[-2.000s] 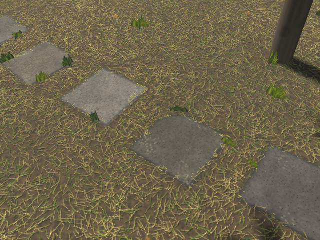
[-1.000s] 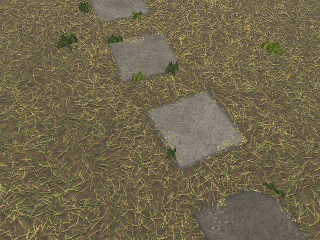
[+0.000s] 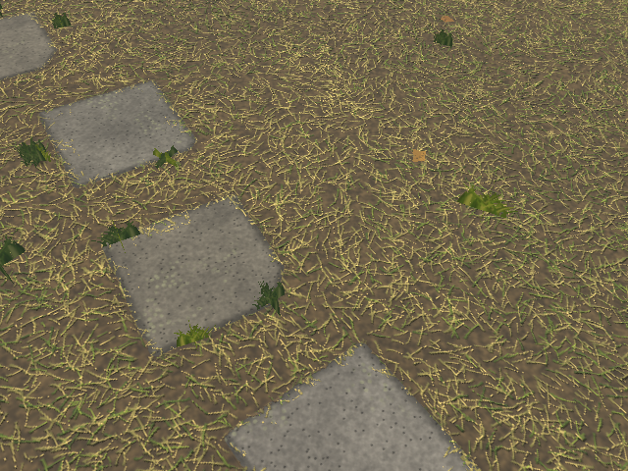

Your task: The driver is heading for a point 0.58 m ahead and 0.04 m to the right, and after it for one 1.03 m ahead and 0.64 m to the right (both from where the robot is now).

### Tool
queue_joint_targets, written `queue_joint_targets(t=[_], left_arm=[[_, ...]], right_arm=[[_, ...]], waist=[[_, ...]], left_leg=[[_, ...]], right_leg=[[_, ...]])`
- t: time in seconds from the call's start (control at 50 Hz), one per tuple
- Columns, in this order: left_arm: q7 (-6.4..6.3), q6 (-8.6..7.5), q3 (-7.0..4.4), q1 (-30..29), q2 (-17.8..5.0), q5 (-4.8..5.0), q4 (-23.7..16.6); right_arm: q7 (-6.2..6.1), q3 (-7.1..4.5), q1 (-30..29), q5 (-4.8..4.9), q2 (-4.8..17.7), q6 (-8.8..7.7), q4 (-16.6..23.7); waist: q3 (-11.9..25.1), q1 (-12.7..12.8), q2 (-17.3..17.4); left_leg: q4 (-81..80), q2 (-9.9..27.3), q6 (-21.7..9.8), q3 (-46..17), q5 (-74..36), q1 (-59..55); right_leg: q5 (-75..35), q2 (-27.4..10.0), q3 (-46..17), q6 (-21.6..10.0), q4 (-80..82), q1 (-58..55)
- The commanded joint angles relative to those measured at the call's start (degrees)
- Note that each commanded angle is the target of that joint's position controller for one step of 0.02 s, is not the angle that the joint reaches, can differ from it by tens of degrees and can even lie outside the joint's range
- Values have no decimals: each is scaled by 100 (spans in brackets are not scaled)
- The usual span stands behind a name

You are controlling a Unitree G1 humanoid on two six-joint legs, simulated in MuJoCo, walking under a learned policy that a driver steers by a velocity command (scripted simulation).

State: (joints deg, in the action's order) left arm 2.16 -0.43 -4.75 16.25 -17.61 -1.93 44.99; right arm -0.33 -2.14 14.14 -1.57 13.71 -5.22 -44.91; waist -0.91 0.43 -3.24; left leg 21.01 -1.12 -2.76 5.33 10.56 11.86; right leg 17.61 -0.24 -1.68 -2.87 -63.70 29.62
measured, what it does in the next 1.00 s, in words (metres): walks ahead, turning right: right foot, then left foot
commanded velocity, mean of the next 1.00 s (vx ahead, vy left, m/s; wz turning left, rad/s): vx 0.49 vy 0.00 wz -0.27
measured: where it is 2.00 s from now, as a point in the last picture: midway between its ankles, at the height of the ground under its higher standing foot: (376, 403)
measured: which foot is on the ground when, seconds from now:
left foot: down 0.00-0.36, up 0.38-0.88, down 0.90-1.00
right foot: up 0.00-0.32, down 0.34-0.90, up 0.92-1.00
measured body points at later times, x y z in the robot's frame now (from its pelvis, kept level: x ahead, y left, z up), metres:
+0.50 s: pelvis +0.24 -0.08 -0.01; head +0.27 -0.09 +0.44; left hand +0.44 +0.14 -0.12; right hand +0.23 -0.35 -0.14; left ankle +0.21 +0.08 -0.65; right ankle +0.26 -0.13 -0.74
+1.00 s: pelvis +0.51 -0.10 -0.01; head +0.55 -0.10 +0.43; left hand +0.55 +0.15 -0.16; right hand +0.61 -0.38 -0.12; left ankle +0.60 -0.05 -0.74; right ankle +0.33 -0.16 -0.65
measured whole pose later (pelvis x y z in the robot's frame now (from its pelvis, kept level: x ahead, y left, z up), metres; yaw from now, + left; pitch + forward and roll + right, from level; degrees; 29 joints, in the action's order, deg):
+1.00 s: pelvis +0.51 -0.10 -0.01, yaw -16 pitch +1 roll +0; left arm -0.8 -3.2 -1.3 23.4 -13.2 0.2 54.4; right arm 0.3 -1.6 7.2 -2.0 13.3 -4.0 -45.2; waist -3.4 2.6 -0.5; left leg 30.9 -0.4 -4.5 6.7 10.6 21.2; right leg 25.4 2.8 -0.4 -5.0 -62.3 12.8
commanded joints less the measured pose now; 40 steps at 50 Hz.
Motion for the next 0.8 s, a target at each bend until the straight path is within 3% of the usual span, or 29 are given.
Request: queue_joint_targets(t=[0.02,0.08,0.16,0.24,0.3,0.32,0.34,0.36,0.38,0.4,0.42,0.44,0.48,0.54,0.64,0.7,0.76,0.8], left_arm=[[110,52,-2,13,-108,-30,-397],[161,67,33,-551,-76,-26,-608],[248,33,146,-1297,62,-12,-862],[288,14,186,-1835,41,-45,-1121],[203,7,122,-1483,-79,-94,-1091],[155,-30,58,-942,-182,-107,-950],[80,-87,-42,0,-332,-156,-646],[-18,-95,-220,680,-905,-203,-517],[-55,-53,-340,464,-1421,9,-653],[-112,8,-303,611,-1209,93,-638],[-173,-18,-185,361,-827,98,-501],[-189,-76,-66,163,-472,96,-435],[-185,-222,63,-153,-201,96,-381],[-143,-405,49,73,-331,108,-165],[-170,-476,83,460,-308,102,85],[-214,-520,131,489,-242,106,169],[-268,-505,188,1005,-207,148,511],[-298,-468,200,1225,-302,141,694]], right_arm=[[17,-158,284,67,607,-160,174],[19,-173,510,58,633,-140,44],[20,-197,685,54,717,-109,-79],[-38,-245,1034,43,899,-9,-262],[-94,-286,1107,26,1145,117,-362],[-103,-298,1113,34,1226,169,-370],[-105,-287,1041,61,1231,207,-315],[-62,-195,1127,107,893,191,-47],[25,-166,930,73,638,146,373],[45,-204,366,27,917,121,460],[66,-127,334,126,708,75,415],[68,-92,511,134,624,62,267],[109,-78,880,-26,568,259,33],[215,-117,888,1,530,415,-79],[249,-155,-66,59,493,421,96],[282,-111,-443,23,397,382,166],[308,-23,-1125,-67,268,349,415],[304,13,-1367,-83,234,317,522]], waist=[[83,21,832],[-83,-71,775],[-270,-242,819],[-410,-398,810],[-60,-168,976],[293,72,963],[839,514,730],[1520,710,-25],[1905,411,-1008],[1600,691,-71],[919,440,136],[461,152,361],[273,-211,236],[131,-253,127],[-322,36,41],[-397,105,7],[-553,287,50],[-548,328,27]], left_leg=[[-1151,1607,-607,-1095,-1333,-710],[-1220,1551,-618,-595,-1644,-846],[-1200,1445,-500,33,-1780,-882],[-935,1644,-408,357,-2386,-1435],[258,1686,-292,717,-4864,-1758],[1145,1675,-276,790,-5292,-1722],[2446,1558,-141,923,-4654,-1135],[4258,1282,85,937,-2244,611],[6021,105,393,291,2027,2646],[6159,361,339,-555,1554,3158],[5841,625,273,-556,1052,3116],[5211,809,236,-554,890,2682],[4641,921,244,-596,798,1904],[4365,812,206,-576,354,1928],[3502,553,169,-890,-622,2899],[2760,438,135,-687,-1129,2873],[1898,416,73,-230,-1077,2853],[1476,332,-17,-1,-795,2744]], right_leg=[[-483,-319,-177,95,-171,977],[-977,-353,-87,174,291,1333],[-1637,-340,286,102,1607,987],[-1155,-219,716,-178,2479,714],[-258,302,1067,-523,2823,-170],[-101,540,1081,-675,3016,-807],[-379,648,923,-855,3477,-2109],[537,-593,-822,-1272,3682,-3894],[2,-1981,-3941,-1945,4427,-4915],[-959,-1981,-3449,-1888,4629,-4681],[-1729,-1865,-2494,-1740,4595,-3973],[-2456,-1561,-1858,-1435,4710,-3148],[-2842,-1149,-1071,-1098,4997,-2315],[-3007,-1011,-593,-950,5353,-2134],[-2857,-955,25,-546,5654,-2622],[-3150,-949,396,-434,5684,-2859],[-3822,-1032,291,-534,5603,-3302],[-4501,-1132,138,-621,5332,-3723]])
